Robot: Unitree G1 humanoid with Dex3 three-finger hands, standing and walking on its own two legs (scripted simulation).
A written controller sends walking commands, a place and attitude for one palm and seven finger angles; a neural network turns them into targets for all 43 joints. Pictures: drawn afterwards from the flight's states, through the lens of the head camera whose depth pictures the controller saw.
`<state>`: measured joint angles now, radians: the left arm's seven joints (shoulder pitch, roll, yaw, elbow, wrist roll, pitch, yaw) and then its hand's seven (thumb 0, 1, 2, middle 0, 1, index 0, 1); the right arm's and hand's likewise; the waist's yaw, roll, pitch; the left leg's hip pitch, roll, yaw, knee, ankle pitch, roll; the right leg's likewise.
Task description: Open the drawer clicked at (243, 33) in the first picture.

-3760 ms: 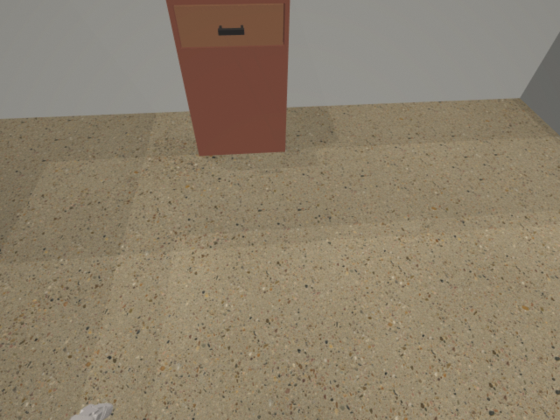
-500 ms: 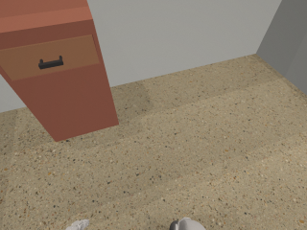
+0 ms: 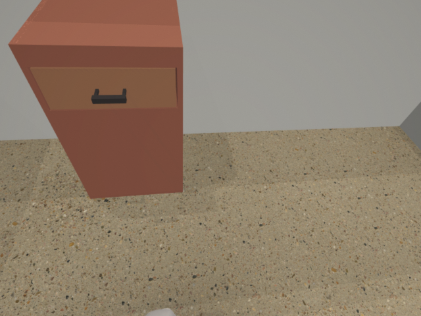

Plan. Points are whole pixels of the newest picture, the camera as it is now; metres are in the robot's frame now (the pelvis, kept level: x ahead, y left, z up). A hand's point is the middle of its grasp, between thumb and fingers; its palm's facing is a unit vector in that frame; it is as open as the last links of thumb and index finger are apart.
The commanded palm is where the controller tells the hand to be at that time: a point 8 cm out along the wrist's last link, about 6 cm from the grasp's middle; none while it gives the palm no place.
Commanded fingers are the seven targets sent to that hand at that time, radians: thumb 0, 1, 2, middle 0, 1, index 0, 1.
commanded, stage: turn to face it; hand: left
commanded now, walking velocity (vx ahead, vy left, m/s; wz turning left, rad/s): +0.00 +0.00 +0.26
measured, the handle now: (110, 95) +0.75 +0.39 -0.07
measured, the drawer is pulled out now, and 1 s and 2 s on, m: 0.00 0.00 0.00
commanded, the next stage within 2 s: take the last steps up to it in 0.24 s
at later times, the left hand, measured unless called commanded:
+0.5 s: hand out of the picture +0.03 +0.15 -0.14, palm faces +0.16 -0.96 -0.24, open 7.4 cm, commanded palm none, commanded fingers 0.00 0.90 0.90 -0.20 -0.30 -0.20 -0.30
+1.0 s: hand out of the picture +0.05 +0.22 -0.16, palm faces +0.21 -0.96 -0.17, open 7.4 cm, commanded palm none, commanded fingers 0.00 0.90 0.90 -0.20 -0.30 -0.20 -0.30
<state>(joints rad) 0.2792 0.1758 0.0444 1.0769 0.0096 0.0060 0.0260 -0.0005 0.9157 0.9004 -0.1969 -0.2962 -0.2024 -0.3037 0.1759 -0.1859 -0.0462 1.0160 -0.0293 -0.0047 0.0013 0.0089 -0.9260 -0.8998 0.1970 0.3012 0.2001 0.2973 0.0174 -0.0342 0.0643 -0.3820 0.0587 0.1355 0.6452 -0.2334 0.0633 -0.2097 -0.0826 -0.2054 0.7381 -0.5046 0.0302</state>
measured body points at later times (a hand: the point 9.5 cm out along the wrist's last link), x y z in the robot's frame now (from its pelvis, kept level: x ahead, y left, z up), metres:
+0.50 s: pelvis +0.02 -0.03 +0.02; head +0.02 -0.05 +0.47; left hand +0.02 +0.20 -0.12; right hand +0.08 -0.26 -0.14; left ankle +0.04 +0.09 -0.68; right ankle +0.02 -0.14 -0.72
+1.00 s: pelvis +0.10 +0.05 +0.02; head +0.12 +0.07 +0.47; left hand +0.04 +0.27 -0.14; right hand +0.15 -0.18 -0.13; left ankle +0.05 +0.14 -0.72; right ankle +0.12 -0.08 -0.65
